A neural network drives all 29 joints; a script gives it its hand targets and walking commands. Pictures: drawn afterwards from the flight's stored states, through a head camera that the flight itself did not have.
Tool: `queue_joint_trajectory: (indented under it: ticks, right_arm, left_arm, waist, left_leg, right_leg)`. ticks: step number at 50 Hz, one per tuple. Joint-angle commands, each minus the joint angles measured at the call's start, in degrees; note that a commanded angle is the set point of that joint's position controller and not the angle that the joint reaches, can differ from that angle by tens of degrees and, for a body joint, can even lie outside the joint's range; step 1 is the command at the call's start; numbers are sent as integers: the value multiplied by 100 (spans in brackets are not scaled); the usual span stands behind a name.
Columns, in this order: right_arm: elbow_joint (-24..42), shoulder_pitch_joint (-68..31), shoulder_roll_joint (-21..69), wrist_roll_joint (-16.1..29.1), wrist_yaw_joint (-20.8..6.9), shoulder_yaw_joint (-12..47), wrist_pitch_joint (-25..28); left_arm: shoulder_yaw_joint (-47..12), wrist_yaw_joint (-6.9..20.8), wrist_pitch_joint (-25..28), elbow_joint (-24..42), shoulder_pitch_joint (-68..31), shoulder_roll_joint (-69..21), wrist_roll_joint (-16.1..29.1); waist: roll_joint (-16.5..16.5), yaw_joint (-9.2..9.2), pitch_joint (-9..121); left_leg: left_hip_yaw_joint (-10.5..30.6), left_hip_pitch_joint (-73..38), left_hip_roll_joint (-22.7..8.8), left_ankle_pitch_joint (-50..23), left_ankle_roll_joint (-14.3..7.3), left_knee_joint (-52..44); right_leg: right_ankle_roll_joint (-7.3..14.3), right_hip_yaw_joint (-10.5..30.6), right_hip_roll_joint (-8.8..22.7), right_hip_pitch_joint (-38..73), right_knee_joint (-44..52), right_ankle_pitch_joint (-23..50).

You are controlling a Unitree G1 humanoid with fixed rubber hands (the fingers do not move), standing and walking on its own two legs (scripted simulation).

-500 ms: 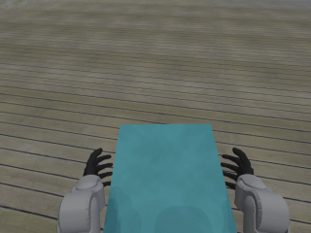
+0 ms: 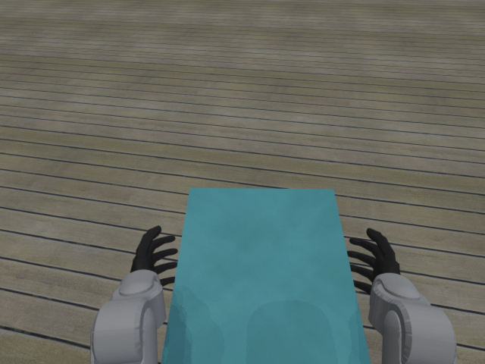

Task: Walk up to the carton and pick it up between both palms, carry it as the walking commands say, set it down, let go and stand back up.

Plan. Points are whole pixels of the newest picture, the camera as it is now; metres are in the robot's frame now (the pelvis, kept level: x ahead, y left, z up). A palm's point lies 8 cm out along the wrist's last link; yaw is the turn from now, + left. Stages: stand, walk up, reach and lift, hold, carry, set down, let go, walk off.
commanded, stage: carry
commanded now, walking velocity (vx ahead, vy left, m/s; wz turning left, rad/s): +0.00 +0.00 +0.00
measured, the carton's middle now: (261, 283) +0.29 +0.00 +0.00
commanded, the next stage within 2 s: none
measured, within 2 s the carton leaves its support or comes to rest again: neither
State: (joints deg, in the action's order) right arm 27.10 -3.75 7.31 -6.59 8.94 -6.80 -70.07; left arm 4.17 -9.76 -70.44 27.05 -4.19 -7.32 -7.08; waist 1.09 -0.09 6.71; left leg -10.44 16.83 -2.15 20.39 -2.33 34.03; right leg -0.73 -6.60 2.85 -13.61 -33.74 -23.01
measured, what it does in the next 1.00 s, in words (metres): stands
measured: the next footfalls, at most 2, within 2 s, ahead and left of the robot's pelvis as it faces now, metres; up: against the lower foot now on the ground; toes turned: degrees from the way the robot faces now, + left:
none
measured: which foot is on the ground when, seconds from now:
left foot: down 0.00-1.00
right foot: down 0.00-1.00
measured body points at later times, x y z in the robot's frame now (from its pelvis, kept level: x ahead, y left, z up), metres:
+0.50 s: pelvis +0.03 +0.00 +0.00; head +0.03 +0.00 +0.45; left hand +0.29 +0.17 +0.09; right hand +0.29 -0.17 +0.09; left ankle -0.05 +0.08 -0.72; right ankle -0.09 -0.12 -0.72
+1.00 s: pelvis +0.03 +0.00 +0.00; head +0.02 +0.00 +0.45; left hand +0.29 +0.17 +0.09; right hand +0.29 -0.17 +0.09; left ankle -0.03 +0.09 -0.73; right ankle -0.03 -0.12 -0.72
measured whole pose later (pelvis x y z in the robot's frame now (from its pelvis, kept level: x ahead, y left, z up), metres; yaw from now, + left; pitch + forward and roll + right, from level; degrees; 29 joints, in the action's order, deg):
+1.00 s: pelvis +0.03 +0.00 +0.00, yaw +1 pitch +4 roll -1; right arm 27.0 -4.6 7.3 -6.2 9.8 -6.8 -71.4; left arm 4.8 -9.8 -71.3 26.8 -4.8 -7.3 -7.0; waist 0.2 -0.4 7.1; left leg -9.1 14.3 -2.4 23.0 -1.5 33.4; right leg -0.8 -7.1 3.4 -13.9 -33.6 -22.0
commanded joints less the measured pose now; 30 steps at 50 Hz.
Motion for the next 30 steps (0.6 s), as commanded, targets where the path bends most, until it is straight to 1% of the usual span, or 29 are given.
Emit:
queue_joint_trajectory:
  ticks: [1, 2, 3, 4, 5, 6, 7, 8, 9, 10, 11, 12, 13, 14, 15, 17, 18, 19, 20, 21, 22, 23, 24, 25, 26, 27, 28, 29, 30]
  right_arm:
    - [1034, -2919, 5267, 2554, -1514, 4311, 122]
    - [919, -2791, 5273, 2538, -1526, 4304, 95]
    - [851, -2832, 5298, 2545, -1510, 4265, 82]
    - [780, -2787, 5335, 2545, -1520, 4290, 58]
    - [732, -2556, 5168, 2490, -1503, 4238, 58]
    - [612, -2404, 5104, 2424, -1491, 4112, 47]
    - [625, -2451, 5159, 2439, -1505, 4067, 60]
    - [453, -2255, 5118, 2380, -1505, 4023, 39]
    - [716, -2518, 5148, 2440, -1523, 4119, 81]
    - [721, -2507, 5168, 2425, -1507, 4178, 59]
    - [614, -2339, 5081, 2425, -1496, 4147, 29]
    - [802, -2574, 5076, 2443, -1483, 4176, 28]
    - [582, -2469, 4944, 2342, -1490, 4017, -9]
    - [514, -2398, 4901, 2346, -1500, 4009, -40]
    - [737, -2792, 4948, 2426, -1499, 4070, 4]
    - [705, -2755, 4957, 2472, -1463, 4072, 9]
    - [637, -2666, 5030, 2500, -1488, 4014, 46]
    - [501, -2478, 5142, 2489, -1500, 4004, 39]
    - [699, -2583, 5124, 2520, -1512, 4057, 69]
    - [663, -2449, 5177, 2478, -1526, 4076, 68]
    - [783, -2587, 5280, 2473, -1515, 4088, 112]
    - [774, -2405, 5272, 2456, -1513, 4115, 99]
    - [854, -2463, 5253, 2433, -1500, 4130, 129]
    - [853, -2574, 5249, 2425, -1474, 4148, 107]
    - [1076, -2617, 5182, 2422, -1448, 4215, 137]
    - [1073, -2415, 5122, 2387, -1469, 4248, 136]
    - [1120, -2652, 5126, 2468, -1467, 4334, 133]
    - [1213, -2777, 5053, 2522, -1478, 4324, 124]
    - [1140, -2992, 5233, 2585, -1506, 4365, 111]
  left_arm:
    - [-3929, 1561, 205, 794, -2588, -5296, 2567]
    - [-3909, 1551, 200, 834, -2639, -5286, 2580]
    - [-3889, 1536, 149, 644, -2555, -5328, 2561]
    - [-3892, 1553, 158, 688, -2612, -5231, 2563]
    - [-3836, 1563, 121, 478, -2295, -5149, 2501]
    - [-3816, 1535, 101, 511, -2313, -5074, 2475]
    - [-3902, 1531, 118, 732, -2606, -5113, 2550]
    - [-3940, 1517, 105, 698, -2589, -5077, 2554]
    - [-3935, 1524, 126, 697, -2650, -5127, 2534]
    - [-3875, 1565, 98, 590, -2543, -5093, 2522]
    - [-3825, 1539, 80, 418, -2321, -5085, 2469]
    - [-3804, 1540, 48, 458, -2362, -5108, 2455]
    - [-3897, 1536, 39, 481, -2582, -5108, 2524]
    - [-3890, 1532, 25, 496, -2515, -5052, 2500]
    - [-3872, 1536, 61, 594, -2709, -5086, 2512]
    - [-3789, 1485, 39, 464, -2415, -4974, 2441]
    - [-3935, 1467, 68, 689, -2746, -5080, 2534]
    - [-4030, 1479, 40, 607, -2701, -5140, 2588]
    - [-4000, 1478, 61, 673, -2685, -5127, 2552]
    - [-4001, 1482, 95, 744, -2707, -5141, 2552]
    - [-4028, 1509, 118, 759, -2789, -5324, 2600]
    - [-4040, 1530, 133, 919, -2871, -5224, 2618]
    - [-4029, 1554, 143, 811, -2729, -5279, 2615]
    - [-3887, 1560, 122, 597, -2587, -5245, 2565]
    - [-3923, 1576, 140, 469, -2462, -5364, 2576]
    - [-4002, 1593, 196, 716, -2576, -5454, 2614]
    - [-3925, 1607, 172, 718, -2602, -5430, 2606]
    - [-3860, 1567, 161, 712, -2428, -5314, 2544]
    - [-3910, 1528, 204, 891, -2630, -5313, 2552]
  waist:
    - [-303, 12, 1763]
    - [-104, 17, 1776]
    - [-33, 4, 1834]
    - [-159, 12, 1781]
    - [19, -9, 1684]
    - [236, -4, 1550]
    - [392, -10, 1704]
    - [370, -6, 1797]
    - [127, -4, 1775]
    - [-321, 4, 1675]
    - [-332, -15, 1613]
    - [-573, -21, 1565]
    - [-471, -40, 1465]
    - [-404, -33, 1374]
    - [-381, -14, 1262]
    - [325, -34, 1433]
    - [913, -45, 1441]
    - [1124, -40, 1529]
    - [1066, -18, 1524]
    - [874, 31, 1615]
    - [736, 29, 1749]
    - [297, -18, 1774]
    - [108, -1, 1932]
    - [-613, 45, 1849]
    - [-1126, 22, 1658]
    - [-1514, 11, 1476]
    - [-1338, 35, 1337]
    - [-995, 11, 1327]
    - [-780, -22, 1498]
  left_leg:
    - [698, -1125, -719, -4950, -22, 19]
    - [781, -1332, -841, -5250, -106, 73]
    - [843, -1331, -893, -5323, -170, 87]
    - [862, -1185, -866, -4942, -175, 15]
    - [905, -1274, -898, -5186, -157, -31]
    - [848, -1225, -875, -5410, -125, 41]
    - [868, -1264, -869, -5296, -109, 112]
    - [809, -1195, -801, -5282, -105, 205]
    - [718, -992, -690, -4960, -87, 341]
    - [550, -644, -529, -4521, 15, 541]
    - [417, -333, -392, -3555, 93, 376]
    - [545, -260, -430, -2809, 120, 255]
    - [590, -238, -368, -2066, 71, -326]
    - [530, -364, -413, -2190, 111, -703]
    - [642, -699, -535, -3367, 74, -630]
    - [871, -1792, -862, -5888, -120, -257]
    - [1046, -2148, -1109, -6850, -162, -280]
    - [1180, -2267, -1222, -7497, -261, -230]
    - [1141, -2220, -1236, -7822, -242, -140]
    - [905, -2023, -1121, -7615, -213, 100]
    - [859, -1822, -1027, -7296, -111, 368]
    - [778, -1428, -881, -6983, 21, 695]
    - [575, -861, -624, -6094, 127, 1036]
    - [519, 58, -404, -4347, 192, 1240]
    - [268, 918, -84, -1522, 238, 758]
    - [196, 1454, 51, 483, 255, 108]
    - [18, 1324, 165, 666, 210, -260]
    - [5, 494, 111, -230, 176, -773]
    - [196, -527, -103, -1507, 28, -675]
  right_leg:
    - [213, 255, 439, 509, -281, 3947]
    - [187, 297, 418, 228, -175, 3329]
    - [212, 262, 369, 258, -140, 3111]
    - [245, 284, 330, 330, -36, 2860]
    - [203, 213, 268, 244, 47, 2583]
    - [223, 156, 179, 246, 66, 2592]
    - [268, 182, 235, 348, 99, 2779]
    - [325, 251, 267, 463, 37, 3201]
    - [339, 254, 266, 583, 90, 3682]
    - [327, 266, 355, 917, 36, 4792]
    - [444, 447, 475, 1163, -49, 5570]
    - [458, 568, 642, 1162, -36, 5727]
    - [482, 625, 736, 1065, 8, 5495]
    - [380, 451, 679, 952, -91, 4676]
    - [289, 315, 529, 616, -232, 3952]
    - [176, 122, 156, -313, -456, 2387]
    - [146, -31, 24, -655, -325, 960]
    - [106, -74, -18, -702, -87, 445]
    - [103, -116, -78, -573, 149, 396]
    - [128, -142, -84, -184, 491, 875]
    - [159, -166, -65, 216, 538, 1636]
    - [245, -65, -45, 598, 391, 2871]
    - [364, 167, 149, 1214, 151, 4637]
    - [454, 491, 449, 1883, 39, 6363]
    - [644, 685, 837, 2512, -45, 7670]
    - [762, 853, 1072, 2919, -54, 8210]
    - [681, 725, 1045, 2784, -63, 8225]
    - [503, 557, 926, 2168, -222, 7706]
    - [329, 487, 816, 1262, -277, 6515]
